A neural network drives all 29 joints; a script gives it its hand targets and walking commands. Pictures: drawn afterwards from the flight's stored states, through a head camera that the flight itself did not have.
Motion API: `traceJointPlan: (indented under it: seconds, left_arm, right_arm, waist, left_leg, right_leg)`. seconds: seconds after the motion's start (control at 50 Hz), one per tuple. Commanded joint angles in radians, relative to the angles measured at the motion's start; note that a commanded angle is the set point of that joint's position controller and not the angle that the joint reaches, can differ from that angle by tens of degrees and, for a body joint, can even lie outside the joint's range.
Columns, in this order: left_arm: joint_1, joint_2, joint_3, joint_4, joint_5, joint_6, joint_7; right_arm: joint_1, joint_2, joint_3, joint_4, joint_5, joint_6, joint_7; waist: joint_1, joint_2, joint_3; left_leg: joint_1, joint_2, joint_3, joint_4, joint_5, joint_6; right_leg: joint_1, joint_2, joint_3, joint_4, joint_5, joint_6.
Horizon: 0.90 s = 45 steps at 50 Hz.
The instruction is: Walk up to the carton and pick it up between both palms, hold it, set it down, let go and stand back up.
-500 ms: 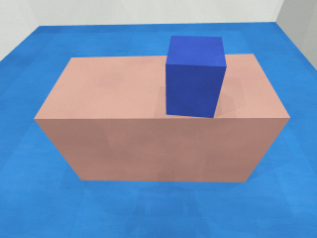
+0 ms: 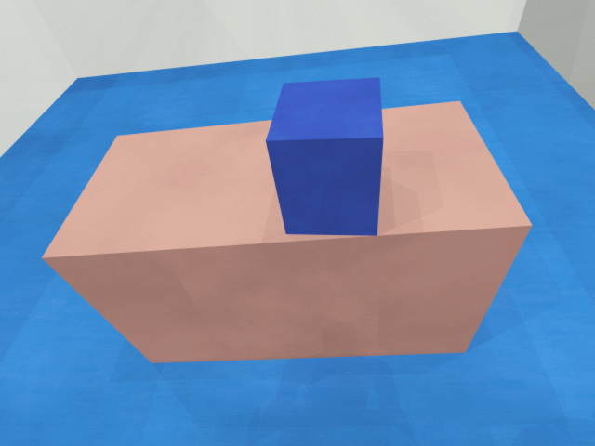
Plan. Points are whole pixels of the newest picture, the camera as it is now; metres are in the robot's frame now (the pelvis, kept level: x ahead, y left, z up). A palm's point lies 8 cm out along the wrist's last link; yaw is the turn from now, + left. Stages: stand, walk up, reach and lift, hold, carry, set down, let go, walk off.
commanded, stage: walk up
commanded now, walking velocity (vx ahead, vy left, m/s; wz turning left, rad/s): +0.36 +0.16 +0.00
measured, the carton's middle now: (330, 159) +0.69 -0.02 -0.01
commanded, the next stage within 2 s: none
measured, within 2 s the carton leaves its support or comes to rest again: neither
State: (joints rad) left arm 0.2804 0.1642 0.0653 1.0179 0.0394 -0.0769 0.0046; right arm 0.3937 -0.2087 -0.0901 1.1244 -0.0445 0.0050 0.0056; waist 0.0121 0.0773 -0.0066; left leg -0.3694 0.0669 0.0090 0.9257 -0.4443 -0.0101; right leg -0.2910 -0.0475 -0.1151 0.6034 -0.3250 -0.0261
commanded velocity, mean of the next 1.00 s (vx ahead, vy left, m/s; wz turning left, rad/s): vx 0.08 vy -0.04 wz -0.01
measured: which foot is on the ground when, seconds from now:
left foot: up 0.00-0.40, down 0.42-1.00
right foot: down 0.00-0.46, up 0.48-1.00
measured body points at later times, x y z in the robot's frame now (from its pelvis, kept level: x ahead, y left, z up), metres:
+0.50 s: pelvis +0.19 +0.06 +0.00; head +0.25 +0.07 +0.44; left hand +0.07 +0.26 -0.15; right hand +0.33 -0.16 -0.14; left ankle +0.25 +0.14 -0.73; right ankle +0.01 -0.08 -0.68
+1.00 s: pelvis +0.21 +0.02 +0.01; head +0.25 +0.03 +0.46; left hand +0.33 +0.27 -0.14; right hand +0.18 -0.23 -0.14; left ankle +0.26 +0.14 -0.73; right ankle +0.24 -0.14 -0.67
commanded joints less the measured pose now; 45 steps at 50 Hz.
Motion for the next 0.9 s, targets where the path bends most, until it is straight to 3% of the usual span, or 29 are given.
traceJointPlan:
  seconds: [0.0, 0.02, 0.04, 0.06, 0.1, 0.18, 0.24, 0.3, 0.34, 0.36, 0.38, 0.4, 0.42, 0.44, 0.46, 0.48, 0.5, 0.54, 0.62, 0.68, 0.72, 0.8, 0.84, 0.88]
  left_arm:
    - [0.144, 0.158, 0.028, 0.010, -0.003, -0.011, 0.013]
    - [0.110, 0.127, 0.015, -0.011, -0.010, -0.016, 0.004]
    - [0.118, 0.119, 0.015, -0.011, -0.012, -0.018, -0.001]
    - [0.153, 0.098, 0.005, 0.007, -0.017, -0.019, 0.000]
    - [0.209, 0.093, -0.007, 0.024, -0.010, -0.020, 0.005]
    - [0.313, 0.100, -0.012, 0.054, -0.014, -0.019, 0.017]
    - [0.328, 0.091, -0.016, 0.064, -0.004, -0.016, 0.024]
    - [0.361, 0.105, -0.015, 0.083, 0.005, -0.009, 0.031]
    - [0.347, 0.116, -0.015, 0.096, 0.009, -0.003, 0.033]
    - [0.334, 0.128, -0.013, 0.096, -0.001, -0.004, 0.035]
    - [0.304, 0.139, -0.007, 0.097, -0.013, -0.003, 0.033]
    - [0.290, 0.097, -0.020, 0.101, -0.026, -0.007, 0.025]
    - [0.328, 0.033, -0.036, 0.106, -0.046, 0.000, 0.029]
    - [0.380, -0.004, -0.052, 0.097, -0.041, 0.016, 0.037]
    - [0.362, 0.039, -0.031, 0.108, -0.035, 0.027, 0.039]
    - [0.306, 0.057, -0.021, 0.104, -0.036, 0.037, 0.035]
    - [0.268, 0.034, -0.016, 0.113, -0.033, 0.047, 0.034]
    - [0.255, 0.022, 0.000, 0.104, -0.009, 0.073, 0.029]
    - [0.192, 0.056, 0.009, 0.085, -0.006, 0.109, 0.003]
    - [0.120, 0.081, 0.009, 0.050, -0.007, 0.128, -0.002]
    - [0.048, 0.096, 0.018, 0.014, -0.013, 0.144, -0.007]
    - [-0.052, 0.124, 0.020, -0.046, -0.012, 0.177, -0.018]
    - [-0.112, 0.137, 0.022, -0.073, -0.008, 0.191, -0.018]
    - [-0.125, 0.144, 0.026, -0.096, -0.007, 0.194, -0.016]
  right_arm:
    - [-0.118, -0.021, 0.005, -0.139, -0.002, -0.035, 0.033]
    - [-0.067, -0.011, 0.007, -0.116, 0.014, -0.026, 0.032]
    - [-0.034, 0.005, 0.012, -0.099, 0.023, -0.018, 0.032]
    - [-0.026, -0.002, 0.013, -0.095, 0.019, -0.009, 0.033]
    - [-0.070, -0.012, 0.019, -0.108, 0.009, 0.003, 0.033]
    - [-0.203, -0.020, 0.030, -0.152, 0.012, 0.010, 0.034]
    - [-0.318, -0.007, 0.038, -0.185, 0.016, -0.003, 0.039]
    - [-0.391, 0.004, 0.043, -0.212, 0.017, -0.018, 0.034]
    - [-0.379, 0.007, 0.041, -0.206, 0.017, -0.026, 0.026]
    - [-0.328, -0.005, 0.034, -0.196, 0.018, -0.031, 0.020]
    - [-0.237, -0.015, 0.028, -0.161, 0.024, -0.042, 0.014]
    - [-0.083, -0.060, 0.011, -0.113, 0.014, -0.064, 0.002]
    - [0.082, -0.140, -0.008, -0.088, -0.011, -0.087, -0.005]
    - [0.171, -0.233, -0.027, -0.045, 0.007, -0.073, -0.012]
    - [0.144, -0.222, -0.027, -0.048, 0.029, -0.059, -0.022]
    - [0.063, -0.156, 0.000, -0.082, 0.035, -0.064, -0.024]
    - [-0.014, -0.099, 0.018, -0.099, 0.033, -0.070, -0.027]
    - [-0.073, -0.110, 0.016, -0.106, 0.044, -0.071, -0.051]
    - [-0.036, -0.103, 0.032, -0.098, 0.039, -0.062, -0.061]
    - [-0.050, -0.102, 0.038, -0.106, 0.041, -0.056, -0.062]
    - [-0.036, -0.102, 0.036, -0.103, 0.033, -0.046, -0.067]
    - [0.013, -0.119, 0.020, -0.107, 0.027, -0.020, -0.072]
    - [0.025, -0.143, 0.005, -0.108, 0.019, -0.011, -0.076]
    - [0.009, -0.171, -0.013, -0.117, 0.017, 0.000, -0.084]
  waist:
    - [0.022, -0.229, 0.157]
    - [-0.005, -0.228, 0.156]
    - [-0.008, -0.248, 0.137]
    - [-0.012, -0.240, 0.146]
    - [-0.009, -0.250, 0.137]
    - [0.028, -0.253, 0.137]
    - [0.055, -0.234, 0.168]
    - [0.082, -0.258, 0.163]
    - [0.068, -0.267, 0.150]
    - [0.042, -0.267, 0.137]
    - [-0.001, -0.255, 0.077]
    - [-0.070, -0.228, -0.031]
    - [-0.121, -0.082, -0.196]
    - [-0.128, 0.133, -0.286]
    - [-0.110, 0.129, -0.294]
    - [-0.076, 0.046, -0.197]
    - [-0.051, -0.025, -0.132]
    - [-0.020, -0.010, 0.006]
    - [-0.003, 0.024, -0.005]
    - [0.006, 0.080, -0.004]
    - [-0.007, 0.159, -0.001]
    - [-0.043, 0.166, 0.015]
    - [-0.062, 0.133, 0.005]
    - [-0.054, 0.108, 0.005]
  left_leg:
    - [-0.348, 0.085, -0.048, 0.192, 0.179, -0.015]
    - [-0.297, 0.075, -0.033, 0.186, 0.207, -0.026]
    - [-0.278, 0.048, 0.003, 0.171, 0.231, -0.034]
    - [-0.258, 0.033, 0.017, 0.153, 0.255, -0.042]
    - [-0.243, 0.018, 0.057, 0.135, 0.295, -0.048]
    - [-0.264, 0.011, 0.091, -0.002, 0.344, -0.046]
    - [-0.251, 0.011, 0.109, -0.167, 0.337, -0.029]
    - [-0.206, -0.004, 0.137, -0.306, 0.292, -0.007]
    - [-0.118, -0.030, 0.153, -0.391, 0.257, 0.005]
    - [-0.023, -0.047, 0.159, -0.423, 0.285, 0.019]
    - [0.103, -0.070, 0.166, -0.510, 0.327, 0.032]
    - [0.351, -0.038, 0.132, -0.512, 0.441, 0.038]
    - [0.673, 0.206, -0.105, -0.483, 0.548, 0.072]
    - [0.801, 0.425, -0.404, -0.515, 0.784, 0.178]
    - [0.671, 0.418, -0.415, -0.541, 0.914, 0.211]
    - [0.519, 0.393, -0.308, -0.537, 1.172, 0.191]
    - [0.443, 0.360, -0.223, -0.522, 1.303, 0.173]
    - [0.306, 0.339, -0.150, -0.518, 1.553, 0.148]
    - [0.290, 0.291, -0.090, -0.523, 1.402, 0.117]
    - [0.229, 0.260, -0.023, -0.521, 1.291, 0.120]
    - [0.221, 0.249, -0.020, -0.500, 1.310, 0.127]
    - [0.207, 0.269, -0.052, -0.500, 1.200, 0.149]
    - [0.193, 0.317, -0.125, -0.536, 0.999, 0.185]
    - [0.178, 0.346, -0.166, -0.577, 0.715, 0.198]
  right_leg:
    - [0.088, -0.385, 0.533, -0.522, -0.198, -0.046]
    - [0.081, -0.325, 0.394, -0.488, -0.023, -0.018]
    - [0.109, -0.273, 0.276, -0.448, 0.154, 0.011]
    - [0.105, -0.253, 0.218, -0.414, 0.345, 0.027]
    - [0.121, -0.229, 0.140, -0.376, 0.511, 0.004]
    - [0.223, -0.225, 0.129, -0.351, 0.573, -0.027]
    - [0.248, -0.250, 0.162, -0.338, 0.575, -0.050]
    - [0.301, -0.277, 0.165, -0.307, 0.639, -0.073]
    - [0.294, -0.275, 0.154, -0.263, 0.741, -0.068]
    - [0.260, -0.285, 0.155, -0.246, 0.781, -0.061]
    - [0.260, -0.242, 0.109, -0.136, 0.825, -0.050]
    - [0.179, -0.147, 0.053, 0.030, 0.705, -0.023]
    - [-0.022, -0.066, 0.002, 0.253, 0.216, 0.015]
    - [-0.182, 0.019, 0.036, 0.428, -0.280, 0.033]
    - [-0.148, -0.009, 0.124, 0.512, -0.280, 0.039]
    - [-0.108, -0.031, 0.141, 0.543, -0.265, 0.050]
    - [-0.103, -0.034, 0.149, 0.550, -0.226, 0.051]
    - [-0.143, -0.016, 0.135, 0.565, -0.137, 0.066]
    - [-0.160, 0.012, 0.114, 0.575, 0.016, 0.072]
    - [-0.179, 0.008, 0.106, 0.555, 0.082, 0.072]
    - [-0.208, 0.024, 0.108, 0.521, 0.091, 0.066]
    - [-0.267, 0.024, 0.135, 0.490, 0.061, 0.068]
    - [-0.278, 0.022, 0.163, 0.472, 0.005, 0.088]
    - [-0.280, 0.001, 0.203, 0.470, -0.005, 0.098]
